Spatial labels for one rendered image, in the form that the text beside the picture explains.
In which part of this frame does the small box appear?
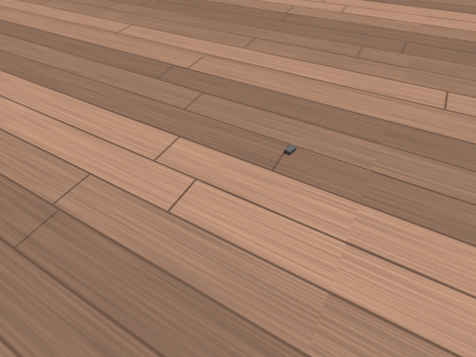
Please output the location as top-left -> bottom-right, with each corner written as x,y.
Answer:
284,144 -> 297,155

